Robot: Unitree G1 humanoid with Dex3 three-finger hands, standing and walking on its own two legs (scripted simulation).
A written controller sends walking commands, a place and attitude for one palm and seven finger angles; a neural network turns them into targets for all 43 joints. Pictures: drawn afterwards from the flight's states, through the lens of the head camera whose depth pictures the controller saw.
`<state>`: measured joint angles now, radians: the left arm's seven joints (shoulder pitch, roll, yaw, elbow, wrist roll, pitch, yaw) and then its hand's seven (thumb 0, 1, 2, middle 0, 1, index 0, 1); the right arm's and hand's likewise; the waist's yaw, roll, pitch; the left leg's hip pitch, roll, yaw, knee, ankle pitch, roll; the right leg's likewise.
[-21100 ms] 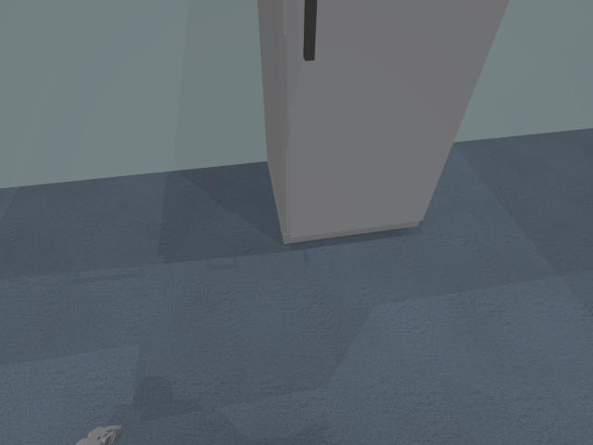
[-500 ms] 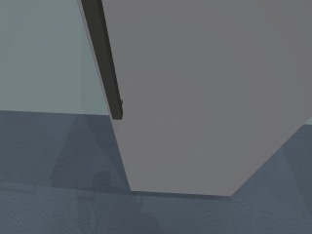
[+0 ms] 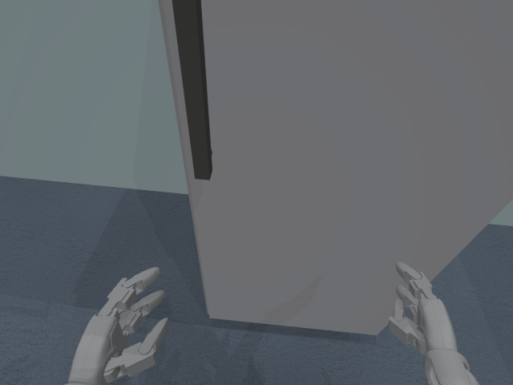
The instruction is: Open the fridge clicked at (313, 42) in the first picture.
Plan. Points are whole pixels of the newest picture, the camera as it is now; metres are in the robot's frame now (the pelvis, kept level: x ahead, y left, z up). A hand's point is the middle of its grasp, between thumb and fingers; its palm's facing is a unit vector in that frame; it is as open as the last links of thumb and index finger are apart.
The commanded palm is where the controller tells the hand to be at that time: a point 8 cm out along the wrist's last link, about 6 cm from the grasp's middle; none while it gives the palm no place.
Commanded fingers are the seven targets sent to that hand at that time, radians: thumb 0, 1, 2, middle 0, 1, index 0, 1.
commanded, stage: raise the hand to about handle height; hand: left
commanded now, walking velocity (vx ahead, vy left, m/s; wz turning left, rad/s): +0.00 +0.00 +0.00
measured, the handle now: (197, 67) +0.43 +0.12 +0.29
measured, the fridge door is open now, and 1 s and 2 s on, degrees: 0 0 0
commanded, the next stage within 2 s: move the hooked fingers beside the handle in 1.66 s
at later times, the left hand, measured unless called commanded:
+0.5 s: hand (68, 249) +0.23 +0.24 +0.16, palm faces +0.13 -0.99 -0.11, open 11.7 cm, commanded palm +0.19 +0.28 +0.16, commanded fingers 0.00 -0.22 0.42 -0.28 -1.02 -0.28 -1.02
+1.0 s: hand (4, 180) +0.26 +0.29 +0.24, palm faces +0.09 -0.98 -0.16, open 13.9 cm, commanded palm +0.21 +0.33 +0.26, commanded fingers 0.00 -0.50 0.30 -0.30 -1.20 -0.30 -1.20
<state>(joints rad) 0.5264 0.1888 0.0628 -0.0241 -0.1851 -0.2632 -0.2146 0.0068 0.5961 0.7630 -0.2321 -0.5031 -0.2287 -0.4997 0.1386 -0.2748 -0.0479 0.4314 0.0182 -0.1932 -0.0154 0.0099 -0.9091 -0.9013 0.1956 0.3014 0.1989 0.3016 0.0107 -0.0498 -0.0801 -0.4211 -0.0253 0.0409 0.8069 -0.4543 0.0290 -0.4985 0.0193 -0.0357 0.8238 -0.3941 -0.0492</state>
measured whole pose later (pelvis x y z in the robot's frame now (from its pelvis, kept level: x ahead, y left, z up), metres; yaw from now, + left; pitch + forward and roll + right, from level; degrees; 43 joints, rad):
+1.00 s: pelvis +0.00 +0.01 +0.03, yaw +3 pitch -3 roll +0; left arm -0.14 0.49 0.43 -0.02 -0.31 0.31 -0.43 -0.01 -0.48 0.31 -0.30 -1.18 -0.30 -1.18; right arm 0.15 -0.25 0.12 0.61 0.09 -0.25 -0.09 0.01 -0.90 -0.90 0.20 0.30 0.20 0.30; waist 0.08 0.07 -0.01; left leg -0.14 -0.05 -0.01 0.51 -0.31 0.05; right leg -0.19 0.00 -0.08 0.50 -0.25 -0.02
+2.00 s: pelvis +0.01 +0.01 +0.03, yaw +4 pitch -2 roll +0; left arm -0.32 0.56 0.46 0.10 -0.28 0.45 -0.45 -0.01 -0.50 0.30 -0.31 -1.20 -0.30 -1.20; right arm 0.16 -0.30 0.10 0.62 0.11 -0.18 -0.08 0.01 -0.90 -0.90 0.20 0.30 0.20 0.30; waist 0.08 0.08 -0.02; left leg -0.16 -0.05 -0.03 0.50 -0.31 0.04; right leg -0.20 0.00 -0.09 0.50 -0.27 -0.03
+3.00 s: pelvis +0.01 +0.01 +0.03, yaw +3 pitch -2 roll +0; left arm -0.43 0.35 0.26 0.05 -0.25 0.44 -0.23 -0.01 -0.50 0.30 -0.31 -1.20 -0.30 -1.20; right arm 0.14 -0.26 0.09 0.64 0.09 -0.12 -0.08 0.01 -0.90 -0.90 0.20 0.30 0.20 0.30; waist 0.04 0.07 -0.03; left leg -0.13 -0.06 -0.01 0.46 -0.30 0.04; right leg -0.19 0.00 -0.07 0.49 -0.27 -0.03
